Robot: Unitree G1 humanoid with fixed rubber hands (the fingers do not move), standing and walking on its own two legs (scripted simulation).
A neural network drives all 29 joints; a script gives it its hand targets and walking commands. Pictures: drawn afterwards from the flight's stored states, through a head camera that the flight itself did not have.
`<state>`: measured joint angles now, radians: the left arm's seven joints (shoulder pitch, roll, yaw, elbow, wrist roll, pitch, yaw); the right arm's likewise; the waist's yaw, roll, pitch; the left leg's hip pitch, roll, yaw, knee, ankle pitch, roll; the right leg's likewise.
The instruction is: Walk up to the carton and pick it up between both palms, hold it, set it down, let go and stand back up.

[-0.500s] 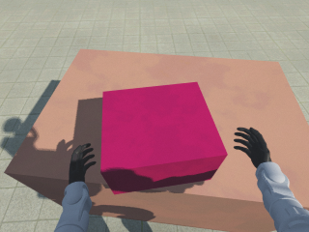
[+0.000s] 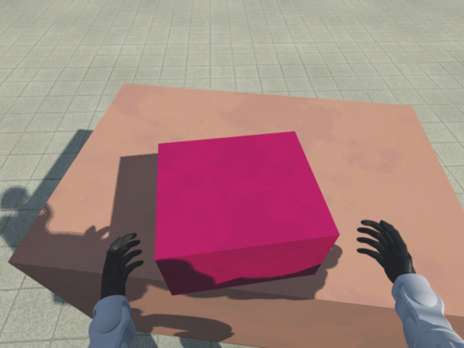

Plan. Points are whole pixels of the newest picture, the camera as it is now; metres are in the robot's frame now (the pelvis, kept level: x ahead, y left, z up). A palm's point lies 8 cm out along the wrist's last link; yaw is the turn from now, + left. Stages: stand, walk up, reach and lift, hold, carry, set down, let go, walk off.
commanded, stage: set down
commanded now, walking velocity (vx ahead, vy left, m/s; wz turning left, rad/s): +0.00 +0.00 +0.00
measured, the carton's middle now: (236, 209) +0.41 +0.03 -0.04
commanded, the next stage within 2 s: let go in 1.80 s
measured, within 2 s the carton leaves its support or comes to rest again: neither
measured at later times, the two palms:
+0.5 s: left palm (105, 303) +0.21 +0.24 -0.03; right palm (406, 290) +0.24 -0.27 -0.02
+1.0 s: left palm (102, 316) +0.19 +0.24 -0.04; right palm (396, 310) +0.21 -0.25 -0.03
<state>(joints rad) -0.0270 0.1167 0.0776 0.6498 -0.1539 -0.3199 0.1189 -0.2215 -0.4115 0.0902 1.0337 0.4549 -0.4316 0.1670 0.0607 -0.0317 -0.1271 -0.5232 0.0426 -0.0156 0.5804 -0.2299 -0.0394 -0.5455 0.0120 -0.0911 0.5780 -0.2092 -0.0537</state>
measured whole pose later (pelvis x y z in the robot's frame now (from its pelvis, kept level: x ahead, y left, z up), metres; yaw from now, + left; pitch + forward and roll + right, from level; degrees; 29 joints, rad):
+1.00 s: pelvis +0.02 +0.00 +0.00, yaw +0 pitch -2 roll +0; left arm 0.21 0.14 0.07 0.50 -0.13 -0.14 0.13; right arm 0.11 -0.35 0.09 0.85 0.31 -0.35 0.15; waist 0.06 -0.05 -0.06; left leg -0.24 0.04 -0.02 0.58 -0.30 -0.04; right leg -0.26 0.01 -0.09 0.58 -0.28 -0.05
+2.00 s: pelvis +0.02 +0.02 +0.01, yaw +0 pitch -5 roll -1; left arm 0.18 0.17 0.07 0.50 -0.07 0.16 0.05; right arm 0.13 -0.25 0.07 0.83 0.09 -0.20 0.01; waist 0.06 -0.06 -0.02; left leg -0.19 0.04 -0.02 0.58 -0.30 -0.03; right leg -0.20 0.01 -0.09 0.54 -0.26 -0.04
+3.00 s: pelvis +0.03 +0.04 +0.01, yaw +1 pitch -4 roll -2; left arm 0.19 0.30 0.07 0.91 0.01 0.03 0.00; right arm 0.12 -0.28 0.05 0.80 -0.01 -0.13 -0.01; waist 0.06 -0.07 0.02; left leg -0.19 0.04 -0.02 0.58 -0.32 0.00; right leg -0.16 0.01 -0.09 0.48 -0.24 -0.01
